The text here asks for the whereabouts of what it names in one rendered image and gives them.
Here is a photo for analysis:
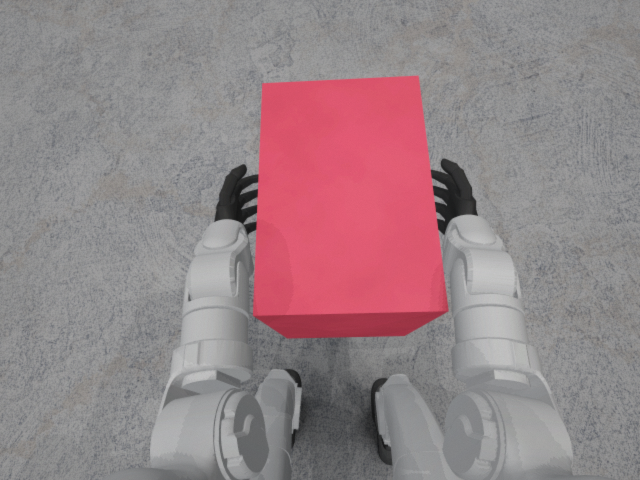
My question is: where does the robot left hand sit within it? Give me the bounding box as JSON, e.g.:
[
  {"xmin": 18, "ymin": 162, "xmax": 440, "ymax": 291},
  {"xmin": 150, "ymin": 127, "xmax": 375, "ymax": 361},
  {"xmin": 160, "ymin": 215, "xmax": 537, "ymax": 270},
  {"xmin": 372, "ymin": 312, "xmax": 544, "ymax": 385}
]
[{"xmin": 214, "ymin": 164, "xmax": 259, "ymax": 234}]

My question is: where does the robot right upper arm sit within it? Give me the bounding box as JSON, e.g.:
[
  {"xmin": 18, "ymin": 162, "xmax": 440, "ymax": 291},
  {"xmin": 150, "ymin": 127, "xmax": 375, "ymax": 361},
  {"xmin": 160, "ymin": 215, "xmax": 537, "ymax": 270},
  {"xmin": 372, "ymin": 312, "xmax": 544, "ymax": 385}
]
[{"xmin": 442, "ymin": 388, "xmax": 617, "ymax": 480}]

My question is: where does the carton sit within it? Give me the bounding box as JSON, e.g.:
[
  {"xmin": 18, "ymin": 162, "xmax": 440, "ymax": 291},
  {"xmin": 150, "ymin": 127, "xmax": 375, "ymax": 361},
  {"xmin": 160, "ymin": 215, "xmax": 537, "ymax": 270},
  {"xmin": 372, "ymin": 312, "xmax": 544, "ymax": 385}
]
[{"xmin": 253, "ymin": 76, "xmax": 449, "ymax": 339}]

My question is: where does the right robot thigh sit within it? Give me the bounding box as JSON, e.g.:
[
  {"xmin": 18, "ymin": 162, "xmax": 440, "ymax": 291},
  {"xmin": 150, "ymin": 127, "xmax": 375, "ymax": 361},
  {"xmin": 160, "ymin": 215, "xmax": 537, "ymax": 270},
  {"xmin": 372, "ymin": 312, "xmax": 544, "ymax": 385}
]
[{"xmin": 375, "ymin": 384, "xmax": 465, "ymax": 480}]

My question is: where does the right robot forearm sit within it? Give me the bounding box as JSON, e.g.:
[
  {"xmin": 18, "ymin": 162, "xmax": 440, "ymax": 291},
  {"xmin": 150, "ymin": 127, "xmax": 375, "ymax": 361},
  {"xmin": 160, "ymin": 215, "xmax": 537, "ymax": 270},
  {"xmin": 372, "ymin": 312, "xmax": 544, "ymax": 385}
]
[{"xmin": 442, "ymin": 215, "xmax": 573, "ymax": 464}]

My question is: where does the robot left foot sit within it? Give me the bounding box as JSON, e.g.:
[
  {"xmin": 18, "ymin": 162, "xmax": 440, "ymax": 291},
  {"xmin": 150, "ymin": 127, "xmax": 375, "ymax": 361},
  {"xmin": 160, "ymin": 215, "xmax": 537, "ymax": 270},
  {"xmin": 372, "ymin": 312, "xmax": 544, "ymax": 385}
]
[{"xmin": 285, "ymin": 369, "xmax": 302, "ymax": 449}]

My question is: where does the robot right hand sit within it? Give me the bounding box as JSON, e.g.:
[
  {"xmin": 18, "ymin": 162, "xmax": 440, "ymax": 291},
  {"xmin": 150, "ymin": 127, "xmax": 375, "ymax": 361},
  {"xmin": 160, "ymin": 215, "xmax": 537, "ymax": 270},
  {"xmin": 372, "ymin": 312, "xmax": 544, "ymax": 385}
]
[{"xmin": 431, "ymin": 159, "xmax": 478, "ymax": 235}]

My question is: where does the left robot forearm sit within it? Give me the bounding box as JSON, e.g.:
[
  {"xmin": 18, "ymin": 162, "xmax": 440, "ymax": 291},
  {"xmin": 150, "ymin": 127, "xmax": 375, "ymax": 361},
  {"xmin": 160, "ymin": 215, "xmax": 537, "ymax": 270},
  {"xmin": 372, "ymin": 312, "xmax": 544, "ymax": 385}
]
[{"xmin": 150, "ymin": 219, "xmax": 254, "ymax": 467}]

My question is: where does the robot left upper arm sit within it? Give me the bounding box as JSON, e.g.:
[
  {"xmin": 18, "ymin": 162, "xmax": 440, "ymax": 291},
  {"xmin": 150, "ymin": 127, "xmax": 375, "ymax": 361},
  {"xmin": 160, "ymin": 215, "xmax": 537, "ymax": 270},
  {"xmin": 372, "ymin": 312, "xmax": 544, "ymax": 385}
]
[{"xmin": 101, "ymin": 388, "xmax": 269, "ymax": 480}]

